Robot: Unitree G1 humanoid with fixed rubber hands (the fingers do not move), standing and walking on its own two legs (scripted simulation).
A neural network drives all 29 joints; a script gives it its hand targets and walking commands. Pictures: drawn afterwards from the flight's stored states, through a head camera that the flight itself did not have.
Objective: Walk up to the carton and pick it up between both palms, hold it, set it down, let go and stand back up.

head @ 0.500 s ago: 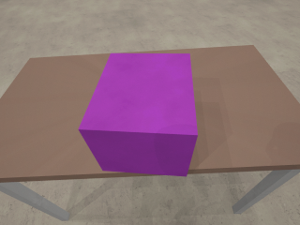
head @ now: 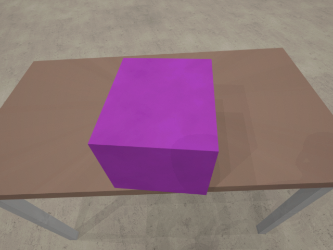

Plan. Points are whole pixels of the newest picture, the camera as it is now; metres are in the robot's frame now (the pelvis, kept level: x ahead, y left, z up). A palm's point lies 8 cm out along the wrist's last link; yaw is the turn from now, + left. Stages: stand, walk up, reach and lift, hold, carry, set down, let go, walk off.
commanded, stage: stand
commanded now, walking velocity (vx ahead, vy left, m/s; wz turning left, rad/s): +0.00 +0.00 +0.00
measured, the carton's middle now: (163, 123) +0.42 +0.03 +0.07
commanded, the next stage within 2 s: walk up in 1.24 s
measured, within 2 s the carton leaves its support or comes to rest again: neither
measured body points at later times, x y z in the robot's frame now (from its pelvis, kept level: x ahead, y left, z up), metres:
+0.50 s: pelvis +0.01 +0.00 +0.00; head +0.03 -0.01 +0.45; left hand +0.00 +0.21 -0.16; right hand -0.01 -0.21 -0.17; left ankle -0.03 +0.15 -0.74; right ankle -0.04 -0.09 -0.74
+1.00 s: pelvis -0.01 -0.01 +0.00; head +0.00 -0.03 +0.45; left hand -0.03 +0.19 -0.16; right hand -0.03 -0.21 -0.17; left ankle -0.03 +0.15 -0.74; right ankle -0.04 -0.09 -0.74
